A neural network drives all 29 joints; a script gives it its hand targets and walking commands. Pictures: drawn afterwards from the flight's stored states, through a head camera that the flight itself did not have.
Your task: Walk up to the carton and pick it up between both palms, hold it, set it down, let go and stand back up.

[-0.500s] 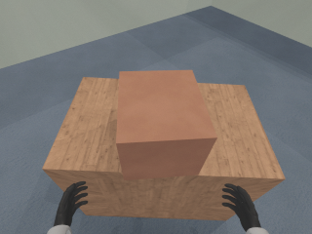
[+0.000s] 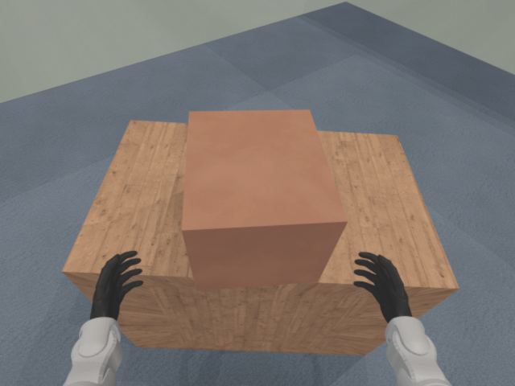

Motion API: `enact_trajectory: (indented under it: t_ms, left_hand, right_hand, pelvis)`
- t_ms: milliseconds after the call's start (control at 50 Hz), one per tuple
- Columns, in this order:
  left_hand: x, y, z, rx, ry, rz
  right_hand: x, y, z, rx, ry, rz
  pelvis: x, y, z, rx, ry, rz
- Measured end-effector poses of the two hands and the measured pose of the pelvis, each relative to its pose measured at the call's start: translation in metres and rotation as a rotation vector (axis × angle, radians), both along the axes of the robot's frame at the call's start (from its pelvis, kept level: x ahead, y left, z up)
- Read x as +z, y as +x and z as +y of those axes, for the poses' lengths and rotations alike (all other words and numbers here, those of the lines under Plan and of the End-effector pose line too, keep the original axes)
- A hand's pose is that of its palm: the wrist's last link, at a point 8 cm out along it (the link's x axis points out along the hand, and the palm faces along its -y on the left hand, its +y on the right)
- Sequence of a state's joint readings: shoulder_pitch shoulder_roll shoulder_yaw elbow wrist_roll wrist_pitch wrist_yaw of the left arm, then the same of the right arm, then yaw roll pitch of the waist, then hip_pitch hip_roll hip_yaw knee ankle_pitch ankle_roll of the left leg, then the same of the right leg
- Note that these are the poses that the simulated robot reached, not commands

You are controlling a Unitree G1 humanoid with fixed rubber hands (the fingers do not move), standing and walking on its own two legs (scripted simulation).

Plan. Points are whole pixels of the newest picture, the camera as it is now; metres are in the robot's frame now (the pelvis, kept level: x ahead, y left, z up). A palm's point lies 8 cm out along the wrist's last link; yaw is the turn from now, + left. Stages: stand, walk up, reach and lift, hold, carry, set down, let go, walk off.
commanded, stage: reach and lift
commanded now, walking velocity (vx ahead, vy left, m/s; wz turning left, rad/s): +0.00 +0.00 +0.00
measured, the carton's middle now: (254, 198) +0.48 +0.02 -0.03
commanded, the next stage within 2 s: none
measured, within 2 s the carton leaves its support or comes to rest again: neither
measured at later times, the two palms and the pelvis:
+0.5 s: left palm (107, 243) +0.33 +0.26 +0.01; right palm (387, 241) +0.35 -0.21 +0.03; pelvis +0.00 +0.03 +0.01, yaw -1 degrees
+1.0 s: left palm (98, 209) +0.37 +0.27 +0.06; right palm (369, 203) +0.40 -0.18 +0.06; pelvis -0.01 +0.02 +0.01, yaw -1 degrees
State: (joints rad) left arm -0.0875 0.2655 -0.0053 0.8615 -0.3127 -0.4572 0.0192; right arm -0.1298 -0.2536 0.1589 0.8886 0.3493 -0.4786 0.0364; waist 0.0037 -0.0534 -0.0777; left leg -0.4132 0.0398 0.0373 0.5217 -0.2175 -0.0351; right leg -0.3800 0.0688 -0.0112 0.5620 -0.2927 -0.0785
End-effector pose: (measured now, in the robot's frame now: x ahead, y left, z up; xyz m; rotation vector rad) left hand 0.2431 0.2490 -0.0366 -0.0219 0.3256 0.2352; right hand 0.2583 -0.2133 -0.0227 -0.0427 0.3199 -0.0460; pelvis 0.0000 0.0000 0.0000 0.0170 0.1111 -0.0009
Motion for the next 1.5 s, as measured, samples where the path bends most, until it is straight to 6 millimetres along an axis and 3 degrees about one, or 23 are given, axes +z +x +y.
enact_trajectory:
  t_ms: [400,760,940,1060,1220,1500]
  left_hand:
    - [0.044,0.072,0.014,-0.011,-0.017,-0.061]
    - [0.068,0.122,0.001,-0.053,-0.012,-0.045]
    - [0.086,0.12,0.016,-0.015,-0.014,-0.07]
    - [0.103,0.132,0.031,0.005,0.008,-0.07]
    - [0.126,0.158,0.029,-0.015,0.025,-0.093]
    - [0.137,0.188,0.026,-0.011,0.007,-0.084]
  right_hand:
    - [0.041,0.071,0.01,0.003,-0.012,-0.005]
    - [0.081,0.134,0.001,-0.015,-0.004,-0.018]
    - [0.083,0.138,0.028,0.045,-0.001,-0.019]
    - [0.092,0.155,0.042,0.059,0.011,-0.012]
    - [0.117,0.183,0.038,0.029,-0.003,-0.032]
    - [0.135,0.207,0.032,0.025,-0.022,-0.03]
  pelvis:
    - [0.007,0.0,0.02,-0.004,-0.021,0.069]
    - [0.004,-0.011,0.029,-0.024,-0.027,0.208]
    - [0.01,-0.008,0.025,-0.023,-0.025,0.192]
    - [0.007,-0.008,0.025,-0.001,-0.031,0.206]
    - [0.004,-0.007,0.027,0.003,-0.04,0.224]
    - [0.002,-0.004,0.03,-0.017,-0.036,0.277]
